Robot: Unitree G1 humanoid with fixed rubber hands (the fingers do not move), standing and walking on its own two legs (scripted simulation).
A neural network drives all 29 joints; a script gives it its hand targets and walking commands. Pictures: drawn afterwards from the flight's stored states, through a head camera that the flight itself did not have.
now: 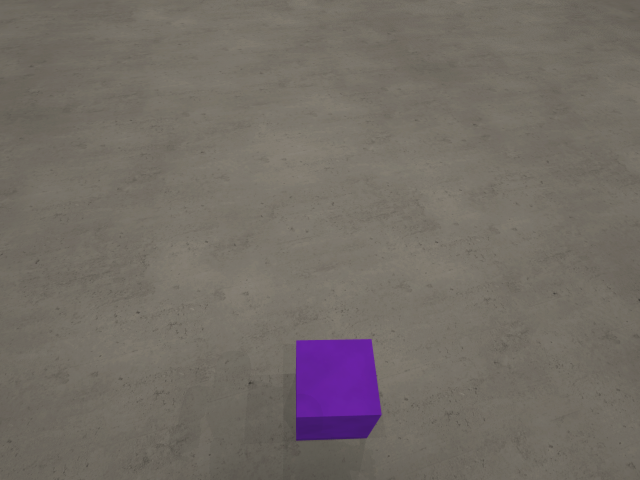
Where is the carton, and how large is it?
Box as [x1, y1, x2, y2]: [296, 339, 381, 440]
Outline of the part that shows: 371,339 296,340 296,440 366,437 381,414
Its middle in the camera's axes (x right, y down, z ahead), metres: +0.04 +0.42 +1.10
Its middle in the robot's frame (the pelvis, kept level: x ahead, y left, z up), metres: +0.43 -0.08 -0.65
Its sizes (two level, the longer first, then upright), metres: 0.210 0.200 0.250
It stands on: the floor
